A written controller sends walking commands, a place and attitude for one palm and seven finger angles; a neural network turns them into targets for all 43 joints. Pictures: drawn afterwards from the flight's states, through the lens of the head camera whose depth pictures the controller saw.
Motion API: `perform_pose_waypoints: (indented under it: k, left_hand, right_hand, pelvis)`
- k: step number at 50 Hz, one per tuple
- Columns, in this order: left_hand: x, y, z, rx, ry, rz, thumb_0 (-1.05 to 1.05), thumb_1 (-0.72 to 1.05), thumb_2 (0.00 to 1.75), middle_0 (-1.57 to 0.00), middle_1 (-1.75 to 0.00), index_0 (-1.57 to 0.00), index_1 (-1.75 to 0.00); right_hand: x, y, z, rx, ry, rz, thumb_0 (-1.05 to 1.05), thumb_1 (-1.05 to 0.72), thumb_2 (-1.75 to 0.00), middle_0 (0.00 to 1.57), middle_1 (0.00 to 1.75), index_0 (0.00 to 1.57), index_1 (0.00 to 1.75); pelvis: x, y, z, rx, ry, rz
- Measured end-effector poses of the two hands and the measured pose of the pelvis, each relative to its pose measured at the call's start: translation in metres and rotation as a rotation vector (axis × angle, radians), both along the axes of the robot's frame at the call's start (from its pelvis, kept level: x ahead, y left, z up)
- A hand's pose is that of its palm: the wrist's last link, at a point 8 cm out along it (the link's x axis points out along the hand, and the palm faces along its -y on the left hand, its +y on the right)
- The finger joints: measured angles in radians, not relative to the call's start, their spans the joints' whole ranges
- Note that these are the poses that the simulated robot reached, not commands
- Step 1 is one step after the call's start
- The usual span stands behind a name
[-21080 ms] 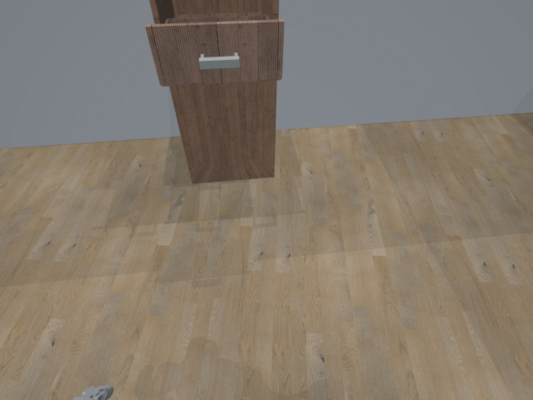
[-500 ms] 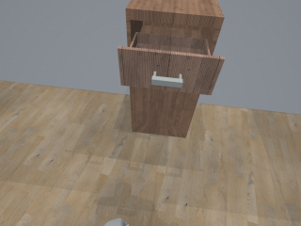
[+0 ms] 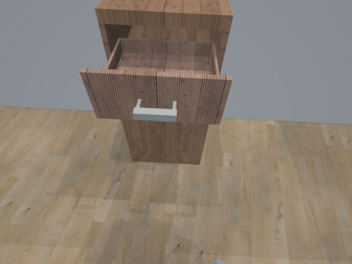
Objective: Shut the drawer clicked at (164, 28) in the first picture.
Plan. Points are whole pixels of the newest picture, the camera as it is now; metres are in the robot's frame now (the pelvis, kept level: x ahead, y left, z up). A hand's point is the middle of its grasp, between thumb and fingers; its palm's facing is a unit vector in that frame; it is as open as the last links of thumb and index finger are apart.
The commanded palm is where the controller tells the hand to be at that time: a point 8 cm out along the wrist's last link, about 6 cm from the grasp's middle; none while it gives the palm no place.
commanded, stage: shuffle to correct the standing spot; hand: left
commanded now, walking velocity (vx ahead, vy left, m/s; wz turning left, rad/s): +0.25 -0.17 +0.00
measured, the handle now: (156, 108) +0.51 +0.08 +0.04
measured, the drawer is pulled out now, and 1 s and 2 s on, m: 0.28 0.28 0.28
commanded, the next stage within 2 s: come to a stop and stand still in 0.82 s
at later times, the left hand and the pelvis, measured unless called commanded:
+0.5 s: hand out of the picture +0.06 +0.03 -0.20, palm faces +0.16 -0.99 +0.01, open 16.3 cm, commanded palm none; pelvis +0.13 -0.07 -0.01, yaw +3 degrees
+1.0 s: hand (163, 253) +0.18 +0.04 -0.17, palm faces +0.02 -0.97 -0.26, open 16.6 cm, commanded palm none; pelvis +0.21 -0.16 +0.00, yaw +3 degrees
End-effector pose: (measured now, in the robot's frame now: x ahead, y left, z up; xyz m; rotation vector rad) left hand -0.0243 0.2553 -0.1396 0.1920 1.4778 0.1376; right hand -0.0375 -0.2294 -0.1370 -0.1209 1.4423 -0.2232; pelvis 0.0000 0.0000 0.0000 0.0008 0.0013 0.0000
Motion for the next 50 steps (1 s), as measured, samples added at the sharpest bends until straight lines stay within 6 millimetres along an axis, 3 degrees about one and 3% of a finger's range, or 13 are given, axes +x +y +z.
perform_pose_waypoints:
  k: [3,6,9,14,20,23,25,29,33,38,42,46,50]
  left_hand:
    - [0.023,-0.018,-0.004,0.041,-0.033,0.012,-0.07,-0.52,0.29,-0.14,-0.29,-0.14,-0.30]
    - [0.034,-0.039,0.000,0.055,-0.057,0.033,-0.07,-0.54,0.28,-0.15,-0.29,-0.14,-0.30]
    - [0.036,-0.063,0.004,0.042,-0.056,0.085,-0.06,-0.54,0.28,-0.15,-0.29,-0.14,-0.30]
    - [0.044,-0.112,-0.002,-0.043,-0.040,0.126,-0.03,-0.52,0.29,-0.15,-0.29,-0.14,-0.30]
    - [0.058,-0.158,-0.019,-0.166,-0.010,0.167,-0.01,-0.49,0.30,-0.15,-0.29,-0.15,-0.30]
    - [0.067,-0.168,-0.031,-0.212,0.013,0.190,-0.01,-0.49,0.30,-0.15,-0.29,-0.15,-0.30]
    - [0.075,-0.169,-0.037,-0.229,0.028,0.190,-0.01,-0.49,0.30,-0.15,-0.29,-0.15,-0.30]
    - [0.109,-0.156,-0.032,-0.210,0.010,0.144,-0.01,-0.48,0.30,-0.15,-0.29,-0.15,-0.30]
    - [0.134,-0.135,-0.021,-0.147,0.010,0.048,-0.05,-0.49,0.30,-0.15,-0.29,-0.15,-0.30]
    - [0.151,-0.122,-0.009,-0.068,0.032,0.040,-0.08,-0.50,0.29,-0.15,-0.29,-0.14,-0.30]
    - [0.170,-0.127,-0.002,-0.018,0.038,0.023,-0.08,-0.52,0.29,-0.15,-0.29,-0.14,-0.30]
    - [0.193,-0.146,-0.003,0.032,0.002,0.020,-0.07,-0.52,0.29,-0.15,-0.29,-0.14,-0.30]
    - [0.201,-0.169,0.007,0.046,-0.023,0.041,-0.07,-0.54,0.28,-0.15,-0.29,-0.14,-0.30]
  right_hand:
    - [-0.004,-0.023,-0.017,0.034,0.080,-0.013,0.00,-0.92,-0.90,0.20,0.30,0.20,0.30]
    - [0.014,-0.043,-0.020,0.046,0.124,0.016,0.00,-0.91,-0.90,0.20,0.30,0.20,0.30]
    - [0.057,-0.058,-0.012,0.039,0.067,0.051,0.01,-0.91,-0.90,0.20,0.30,0.20,0.30]
    - [0.146,-0.070,0.001,0.019,-0.106,0.111,0.01,-0.91,-0.90,0.20,0.30,0.20,0.30]
    - [0.243,-0.060,0.014,0.002,-0.273,0.183,0.00,-0.92,-0.90,0.20,0.30,0.20,0.30]
    - [0.278,-0.047,0.016,-0.005,-0.332,0.214,0.00,-0.92,-0.90,0.20,0.30,0.20,0.30]
    - [0.290,-0.041,0.016,-0.008,-0.356,0.219,0.00,-0.91,-0.90,0.20,0.30,0.20,0.30]
    - [0.286,-0.042,0.019,-0.014,-0.354,0.161,-0.01,-0.92,-0.90,0.20,0.30,0.20,0.30]
    - [0.282,-0.070,0.029,-0.064,-0.346,0.106,-0.06,-0.96,-0.90,0.21,0.30,0.21,0.30]
    - [0.252,-0.105,0.025,-0.078,-0.202,0.090,-0.04,-0.95,-0.90,0.21,0.30,0.20,0.30]
    - [0.219,-0.128,0.012,-0.046,-0.061,0.054,-0.02,-0.93,-0.90,0.20,0.30,0.20,0.30]
    - [0.195,-0.153,-0.010,0.001,0.056,0.013,-0.01,-0.92,-0.90,0.20,0.30,0.20,0.30]
    - [0.204,-0.167,-0.013,0.030,0.114,0.033,0.00,-0.91,-0.90,0.20,0.30,0.20,0.30]
  pelvis:
    - [0.019,-0.027,-0.013,0.010,0.002,0.010]
    - [0.033,-0.043,-0.011,-0.003,-0.003,0.034]
    - [0.050,-0.056,-0.003,0.002,-0.002,0.047]
    - [0.075,-0.069,0.004,-0.007,0.003,0.061]
    - [0.103,-0.074,0.000,-0.035,-0.005,0.055]
    - [0.121,-0.072,-0.007,-0.050,-0.015,0.056]
    - [0.130,-0.072,-0.010,-0.036,-0.021,0.052]
    - [0.142,-0.073,-0.004,-0.035,-0.023,0.033]
    - [0.153,-0.079,0.004,-0.033,-0.011,0.010]
    - [0.168,-0.097,0.008,-0.031,0.004,0.011]
    - [0.180,-0.120,0.006,-0.022,0.009,0.019]
    - [0.196,-0.148,-0.007,0.002,0.007,0.020]
    - [0.211,-0.163,-0.002,-0.001,-0.005,0.046]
